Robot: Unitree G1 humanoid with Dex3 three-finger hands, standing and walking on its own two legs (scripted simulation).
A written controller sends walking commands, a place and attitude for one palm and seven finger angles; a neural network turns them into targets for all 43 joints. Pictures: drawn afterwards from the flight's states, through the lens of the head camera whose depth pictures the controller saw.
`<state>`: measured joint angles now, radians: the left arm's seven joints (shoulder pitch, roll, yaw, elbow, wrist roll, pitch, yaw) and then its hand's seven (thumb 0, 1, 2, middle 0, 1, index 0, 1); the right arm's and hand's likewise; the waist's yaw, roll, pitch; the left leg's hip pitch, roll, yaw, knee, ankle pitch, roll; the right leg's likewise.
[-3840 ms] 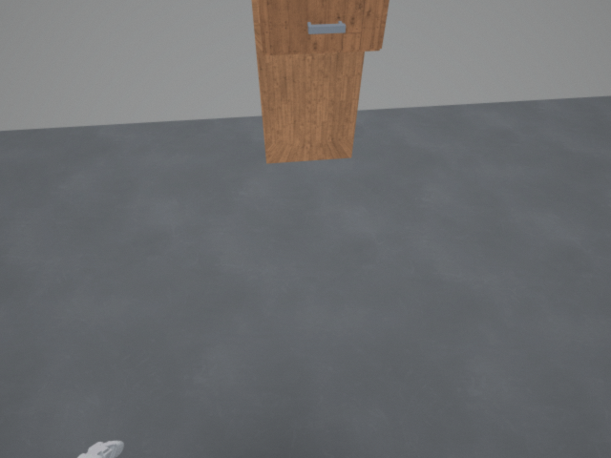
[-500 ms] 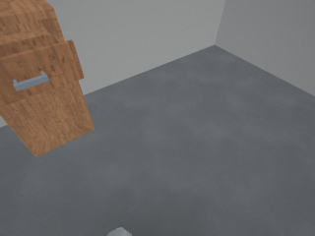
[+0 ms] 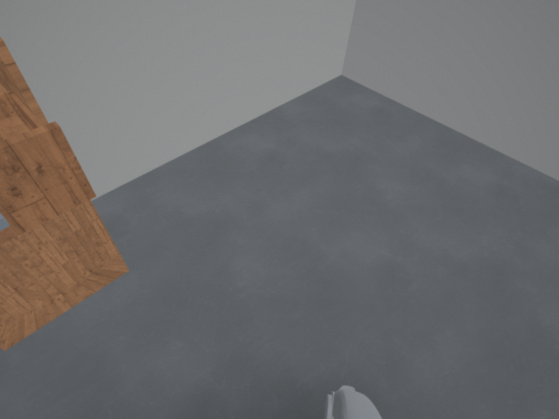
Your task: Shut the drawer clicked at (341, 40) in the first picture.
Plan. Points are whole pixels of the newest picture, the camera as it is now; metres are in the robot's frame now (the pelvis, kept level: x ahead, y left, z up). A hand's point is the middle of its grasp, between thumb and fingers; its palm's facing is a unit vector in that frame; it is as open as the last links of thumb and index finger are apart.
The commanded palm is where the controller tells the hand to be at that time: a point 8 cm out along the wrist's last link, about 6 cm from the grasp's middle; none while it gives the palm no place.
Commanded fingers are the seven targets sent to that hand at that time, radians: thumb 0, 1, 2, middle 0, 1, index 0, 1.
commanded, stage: turn to face it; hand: left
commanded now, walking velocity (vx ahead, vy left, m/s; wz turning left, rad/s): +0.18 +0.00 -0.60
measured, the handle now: out of the picture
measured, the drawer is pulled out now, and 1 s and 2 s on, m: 0.30 0.30 0.30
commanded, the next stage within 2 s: take the last steps up to it in 1.70 s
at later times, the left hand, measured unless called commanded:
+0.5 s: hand (224, 349) +0.27 +0.11 -0.16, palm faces +0.06 -0.99 -0.15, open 7.2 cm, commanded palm none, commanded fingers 0.00 0.90 0.90 -0.20 -0.30 -0.20 -0.30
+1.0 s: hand out of the picture +0.14 +0.23 -0.17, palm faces +0.38 -0.88 -0.29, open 7.4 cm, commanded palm none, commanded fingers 0.00 0.90 0.90 -0.20 -0.30 -0.20 -0.30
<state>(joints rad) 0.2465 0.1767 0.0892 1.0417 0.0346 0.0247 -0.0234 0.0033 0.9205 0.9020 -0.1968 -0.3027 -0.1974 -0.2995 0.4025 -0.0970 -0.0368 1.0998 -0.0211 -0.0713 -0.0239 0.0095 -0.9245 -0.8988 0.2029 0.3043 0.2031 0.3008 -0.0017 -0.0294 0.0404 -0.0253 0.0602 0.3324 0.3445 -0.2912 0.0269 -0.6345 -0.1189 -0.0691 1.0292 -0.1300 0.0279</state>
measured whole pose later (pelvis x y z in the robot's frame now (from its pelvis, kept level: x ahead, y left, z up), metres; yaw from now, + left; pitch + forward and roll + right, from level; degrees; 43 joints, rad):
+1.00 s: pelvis +0.15 -0.02 +0.00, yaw +21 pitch +1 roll -2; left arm 0.19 0.28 0.09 0.94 0.01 0.06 0.02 0.00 0.91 0.90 -0.20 -0.30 -0.20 -0.30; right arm 0.21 -0.21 -0.06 0.93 -0.02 0.03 0.00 0.01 -0.90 -0.90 0.21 0.30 0.21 0.30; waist -0.02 0.00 0.06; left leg -0.30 -0.03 -0.01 0.46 -0.18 0.06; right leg -0.44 -0.07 0.00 0.97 -0.41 0.11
